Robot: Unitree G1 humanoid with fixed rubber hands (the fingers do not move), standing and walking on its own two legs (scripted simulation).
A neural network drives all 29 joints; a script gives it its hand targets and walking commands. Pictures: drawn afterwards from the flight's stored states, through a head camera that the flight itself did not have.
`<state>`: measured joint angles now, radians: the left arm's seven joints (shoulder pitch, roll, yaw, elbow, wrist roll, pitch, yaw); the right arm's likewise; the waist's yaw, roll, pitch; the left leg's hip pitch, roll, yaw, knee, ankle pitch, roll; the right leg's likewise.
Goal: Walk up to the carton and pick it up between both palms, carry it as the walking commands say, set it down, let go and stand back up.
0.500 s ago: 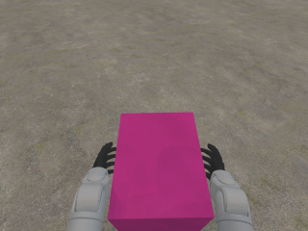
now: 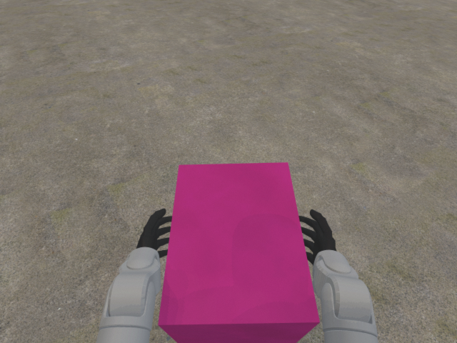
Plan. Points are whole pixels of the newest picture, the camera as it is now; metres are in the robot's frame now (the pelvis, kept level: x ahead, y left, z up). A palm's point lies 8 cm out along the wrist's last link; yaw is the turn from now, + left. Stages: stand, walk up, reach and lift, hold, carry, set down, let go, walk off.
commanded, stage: carry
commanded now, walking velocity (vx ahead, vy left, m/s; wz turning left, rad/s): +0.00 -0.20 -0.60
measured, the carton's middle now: (235, 262) +0.29 -0.01 -0.05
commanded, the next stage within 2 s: none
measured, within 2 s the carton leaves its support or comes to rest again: neither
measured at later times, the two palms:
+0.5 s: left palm (233, 260) +0.24 +0.00 +0.06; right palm (429, 285) +0.20 -0.30 +0.06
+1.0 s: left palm (267, 273) +0.21 -0.05 +0.08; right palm out of the picture +0.16 -0.35 +0.08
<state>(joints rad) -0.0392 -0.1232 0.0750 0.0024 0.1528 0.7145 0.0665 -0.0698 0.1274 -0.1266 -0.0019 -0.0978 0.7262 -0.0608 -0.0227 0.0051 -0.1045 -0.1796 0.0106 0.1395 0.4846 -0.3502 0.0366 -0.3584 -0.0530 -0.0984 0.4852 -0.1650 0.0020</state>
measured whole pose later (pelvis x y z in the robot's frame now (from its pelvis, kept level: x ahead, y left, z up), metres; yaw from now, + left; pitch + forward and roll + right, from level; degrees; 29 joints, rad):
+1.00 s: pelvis -0.05 -0.16 +0.00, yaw -9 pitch +3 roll +1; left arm 0.01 -0.13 0.06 -0.41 0.07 1.13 0.12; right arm 0.00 0.13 -0.05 -0.38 -0.05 1.10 -0.12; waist -0.02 0.00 -0.14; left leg -0.27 0.03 0.13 0.56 -0.33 0.02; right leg -0.35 -0.02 -0.08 0.55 -0.23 -0.03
